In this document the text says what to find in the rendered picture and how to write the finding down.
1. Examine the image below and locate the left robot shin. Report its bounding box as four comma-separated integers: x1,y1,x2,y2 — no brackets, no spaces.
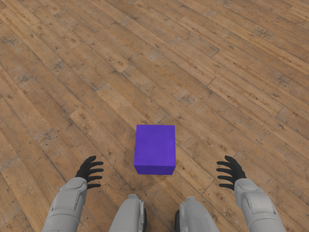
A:
128,194,143,232

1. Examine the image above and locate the robot right hand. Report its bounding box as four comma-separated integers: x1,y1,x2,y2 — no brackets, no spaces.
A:
216,156,246,191

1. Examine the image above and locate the left robot forearm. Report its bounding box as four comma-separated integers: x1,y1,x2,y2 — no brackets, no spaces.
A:
42,177,87,232

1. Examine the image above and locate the robot left hand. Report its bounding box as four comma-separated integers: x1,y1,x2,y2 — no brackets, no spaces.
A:
75,156,104,189

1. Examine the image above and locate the left robot thigh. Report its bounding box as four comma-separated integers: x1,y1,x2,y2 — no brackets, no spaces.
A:
109,198,144,232

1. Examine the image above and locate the right robot forearm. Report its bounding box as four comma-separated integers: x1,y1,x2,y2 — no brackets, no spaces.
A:
234,178,286,232

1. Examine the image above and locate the carton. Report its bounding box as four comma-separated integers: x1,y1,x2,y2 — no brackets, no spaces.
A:
134,125,176,175

